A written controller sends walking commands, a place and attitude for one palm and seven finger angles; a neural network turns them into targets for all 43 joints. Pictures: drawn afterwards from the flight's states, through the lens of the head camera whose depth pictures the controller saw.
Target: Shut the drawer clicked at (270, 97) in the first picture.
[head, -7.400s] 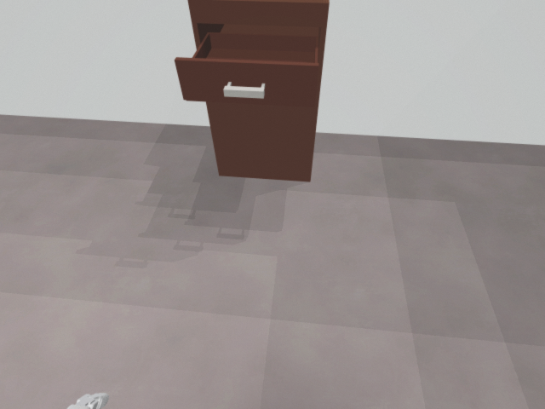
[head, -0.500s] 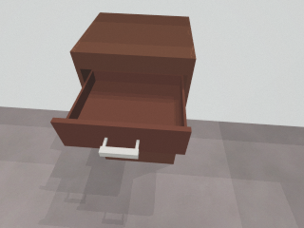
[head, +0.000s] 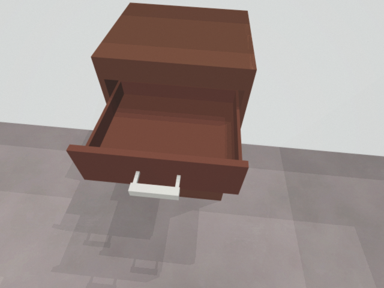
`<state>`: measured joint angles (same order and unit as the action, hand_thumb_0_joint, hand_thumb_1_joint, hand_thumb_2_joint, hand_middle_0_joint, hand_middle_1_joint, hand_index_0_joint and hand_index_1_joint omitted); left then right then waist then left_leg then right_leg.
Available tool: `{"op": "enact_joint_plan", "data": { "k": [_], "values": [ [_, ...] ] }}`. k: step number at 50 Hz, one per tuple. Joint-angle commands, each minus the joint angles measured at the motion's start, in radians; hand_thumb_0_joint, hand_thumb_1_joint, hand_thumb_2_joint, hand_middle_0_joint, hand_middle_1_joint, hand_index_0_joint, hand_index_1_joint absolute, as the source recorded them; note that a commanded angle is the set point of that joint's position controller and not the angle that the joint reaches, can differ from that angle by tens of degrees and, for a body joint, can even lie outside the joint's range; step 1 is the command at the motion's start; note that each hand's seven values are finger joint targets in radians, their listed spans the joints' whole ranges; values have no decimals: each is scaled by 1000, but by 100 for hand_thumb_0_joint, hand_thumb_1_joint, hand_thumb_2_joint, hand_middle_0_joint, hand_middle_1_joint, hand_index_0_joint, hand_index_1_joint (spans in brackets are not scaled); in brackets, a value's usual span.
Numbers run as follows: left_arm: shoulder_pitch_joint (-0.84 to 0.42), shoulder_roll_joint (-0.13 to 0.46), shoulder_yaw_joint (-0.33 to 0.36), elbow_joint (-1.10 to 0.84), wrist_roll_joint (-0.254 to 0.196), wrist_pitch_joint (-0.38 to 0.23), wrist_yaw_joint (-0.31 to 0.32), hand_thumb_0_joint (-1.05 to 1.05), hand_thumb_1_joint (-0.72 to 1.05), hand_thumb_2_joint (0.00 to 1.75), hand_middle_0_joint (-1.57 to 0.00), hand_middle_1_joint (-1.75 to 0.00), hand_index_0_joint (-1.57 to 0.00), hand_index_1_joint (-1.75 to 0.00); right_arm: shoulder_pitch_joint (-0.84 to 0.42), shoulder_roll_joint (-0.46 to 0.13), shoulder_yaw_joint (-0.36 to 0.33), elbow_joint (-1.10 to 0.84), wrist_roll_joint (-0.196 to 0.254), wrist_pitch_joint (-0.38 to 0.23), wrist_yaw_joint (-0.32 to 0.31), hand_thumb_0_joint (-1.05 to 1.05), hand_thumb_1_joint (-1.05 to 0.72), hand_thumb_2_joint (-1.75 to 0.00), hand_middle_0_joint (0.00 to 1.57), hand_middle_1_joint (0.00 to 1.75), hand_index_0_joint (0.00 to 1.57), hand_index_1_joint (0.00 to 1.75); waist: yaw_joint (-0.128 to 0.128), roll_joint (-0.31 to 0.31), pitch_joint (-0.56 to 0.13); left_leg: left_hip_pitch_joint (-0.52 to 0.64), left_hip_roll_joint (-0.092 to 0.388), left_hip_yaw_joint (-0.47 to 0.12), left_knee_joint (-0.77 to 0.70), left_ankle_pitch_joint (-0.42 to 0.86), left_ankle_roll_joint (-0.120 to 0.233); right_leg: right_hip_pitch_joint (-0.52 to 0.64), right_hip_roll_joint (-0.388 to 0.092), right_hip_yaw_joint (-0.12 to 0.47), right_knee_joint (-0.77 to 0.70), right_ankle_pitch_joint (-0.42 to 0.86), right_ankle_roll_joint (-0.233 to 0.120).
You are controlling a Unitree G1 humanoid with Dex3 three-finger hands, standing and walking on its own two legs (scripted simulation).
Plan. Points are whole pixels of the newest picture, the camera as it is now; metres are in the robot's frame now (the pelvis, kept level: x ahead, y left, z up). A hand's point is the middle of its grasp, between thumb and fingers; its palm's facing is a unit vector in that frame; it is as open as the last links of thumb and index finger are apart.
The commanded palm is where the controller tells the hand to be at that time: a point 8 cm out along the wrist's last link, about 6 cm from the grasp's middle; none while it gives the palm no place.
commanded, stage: look again from close up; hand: left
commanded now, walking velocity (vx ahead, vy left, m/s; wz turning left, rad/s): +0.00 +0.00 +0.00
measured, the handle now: (156, 184) +0.37 +0.12 -0.06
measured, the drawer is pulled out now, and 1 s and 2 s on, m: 0.30 0.30 0.30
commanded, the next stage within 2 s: shuffle to correct the standing spot in 0.34 s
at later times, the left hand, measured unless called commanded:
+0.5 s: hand out of the picture +0.00 +0.14 -0.17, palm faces +0.01 -0.98 -0.18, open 7.3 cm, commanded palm none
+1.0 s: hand out of the picture +0.00 +0.09 -0.18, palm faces +0.05 -0.99 -0.15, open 7.4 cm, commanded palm none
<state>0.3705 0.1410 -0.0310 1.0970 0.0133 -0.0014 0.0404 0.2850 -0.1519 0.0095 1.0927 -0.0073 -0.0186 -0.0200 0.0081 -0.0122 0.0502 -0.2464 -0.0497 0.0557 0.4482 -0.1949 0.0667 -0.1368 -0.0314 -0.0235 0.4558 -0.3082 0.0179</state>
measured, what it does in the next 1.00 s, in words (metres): shifts its weight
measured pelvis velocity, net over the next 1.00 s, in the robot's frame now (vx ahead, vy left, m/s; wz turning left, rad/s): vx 0.04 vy -0.06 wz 0.00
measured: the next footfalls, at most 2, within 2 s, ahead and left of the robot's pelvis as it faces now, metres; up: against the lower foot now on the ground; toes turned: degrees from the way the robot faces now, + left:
none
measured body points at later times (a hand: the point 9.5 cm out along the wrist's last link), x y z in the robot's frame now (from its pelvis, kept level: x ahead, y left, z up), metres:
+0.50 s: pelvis +0.01 -0.02 +0.00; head +0.02 -0.02 +0.45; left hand +0.01 +0.20 -0.16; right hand +0.00 -0.24 -0.16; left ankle +0.03 +0.08 -0.74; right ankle -0.04 -0.13 -0.74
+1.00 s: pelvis +0.04 -0.06 +0.00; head +0.06 -0.06 +0.45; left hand +0.00 +0.14 -0.16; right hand +0.04 -0.27 -0.17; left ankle +0.03 +0.08 -0.74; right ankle -0.04 -0.13 -0.74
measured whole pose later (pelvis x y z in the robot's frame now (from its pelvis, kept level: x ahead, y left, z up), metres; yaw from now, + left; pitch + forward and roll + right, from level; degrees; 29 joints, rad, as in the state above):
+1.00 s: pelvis +0.04 -0.06 +0.00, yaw +0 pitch -1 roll +1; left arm 0.37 0.10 -0.02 1.12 0.00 -0.03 0.05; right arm 0.27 -0.13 0.01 1.15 -0.01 -0.01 -0.05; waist 0.00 -0.02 0.05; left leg -0.20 0.02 0.02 0.50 -0.29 -0.02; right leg -0.06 0.04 -0.05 0.46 -0.38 -0.06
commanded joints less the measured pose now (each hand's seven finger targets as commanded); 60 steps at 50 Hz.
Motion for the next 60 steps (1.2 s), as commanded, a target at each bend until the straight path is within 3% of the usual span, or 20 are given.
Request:
{"op": "enact_joint_plan", "data": {
  "k": [1, 22, 25, 29, 33, 36, 40, 44, 46, 47, 52, 54, 60],
  "values": [
    [75, 89, 17, -13, 2, -17, 7, 0, 90, 90, -20, -30, -20, -30, 63, -94, -11, -17, 7, -20, -9, 0, -90, -90, 20, 30, 20, 30, -5, 4, 10, 83, 143, -156, -93, 117, 2, -82, -65, 64, -85, 104, -48],
    [43, 86, 23, -19, -2, -19, 8, 0, 90, 90, -20, -30, -20, -30, 61, -78, -5, 11, 5, -20, -14, 0, -90, -90, 20, 30, 20, 30, 0, -6, 30, 92, 141, -135, -89, 183, -9, -45, -80, 73, -112, 172, -53],
    [46, 78, 23, -11, -2, -16, 3, 0, 90, 90, -20, -30, -20, -30, 75, -72, -6, 27, 3, -15, -14, 0, -90, -90, 20, 30, 20, 30, -6, -17, 36, 92, 146, -132, -95, 61, -4, -53, -61, 54, -111, 71, -56],
    [61, 71, 23, -6, 6, -8, -3, 0, 90, 90, -20, -30, -20, -30, 77, -87, -19, 27, -4, -5, -11, 0, -90, -90, 20, 30, 20, 30, -8, 34, 80, 43, 174, -184, -142, -140, 15, -108, -34, 25, -67, -60, -63],
    [90, 66, 25, -1, 8, -13, -6, 0, 90, 90, -20, -30, -20, -30, 78, -83, -27, 23, -5, -6, -12, 0, -90, -90, 20, 30, 20, 30, -2, 19, 80, 14, 180, -185, -110, -123, 29, -103, -31, 31, -57, -45, -76],
    [104, 72, 28, 5, 6, -18, -6, 0, 90, 90, -20, -30, -20, -30, 80, -68, -26, 21, -4, -11, -15, 0, -90, -90, 20, 30, 20, 30, -4, -23, 71, 7, 153, -128, -21, 1, 19, -82, -48, 63, -68, 30, -90],
    [114, 73, 33, 7, -1, -24, 0, 0, 90, 90, -20, -30, -20, -30, 77, -38, -15, 27, -3, -18, -22, 0, -90, -90, 20, 30, 20, 30, -7, -31, 32, 14, 126, -67, 57, 142, -3, -21, -74, 83, -49, 311, -102],
    [115, 80, 30, 16, -8, -37, 13, 0, 90, 90, -20, -30, -20, -30, 75, -30, -1, 37, 5, -16, -32, 0, -90, -90, 20, 30, 20, 30, -11, -29, -14, 58, 124, -55, 70, 239, -28, 45, -111, 89, -27, 751, -64],
    [118, 86, 31, 15, -11, -39, 16, 0, 90, 90, -20, -30, -20, -30, 66, -33, 1, 34, 8, -13, -36, 0, -90, -90, 20, 30, 20, 30, -8, -32, 0, 62, 123, -50, 61, 259, -36, 58, -122, 89, -33, 882, -40],
    [114, 86, 32, 13, -11, -37, 18, 0, 90, 90, -20, -30, -20, -30, 65, -34, 0, 32, 9, -10, -36, 0, -90, -90, 20, 30, 20, 30, -8, -37, 1, 71, 125, -51, 48, 262, -36, 59, -124, 83, -33, 889, -38],
    [93, 99, 39, -19, -7, -29, 21, 0, 90, 90, -20, -30, -20, -30, 37, -57, -7, 9, 12, -4, -34, 0, -90, -90, 20, 30, 20, 30, 2, -22, -22, 109, 138, -60, 18, 317, -38, 60, -125, 85, -48, 778, -38],
    [84, 104, 41, -29, -6, -28, 22, 0, 90, 90, -20, -30, -20, -30, 29, -65, -8, -2, 11, -1, -32, 0, -90, -90, 20, 30, 20, 30, 4, -44, -39, 104, 139, -63, 11, 306, -41, 76, -128, 83, -49, 762, -40],
    [49, 98, 34, -43, -5, -23, 15, 0, 90, 90, -20, -30, -20, -30, 8, -68, -9, -7, 9, 2, -25, 0, -90, -90, 20, 30, 20, 30, 1, -28, 5, 121, 146, -80, -31, 251, -38, 17, -106, 86, -104, 528, -38]
  ]
}}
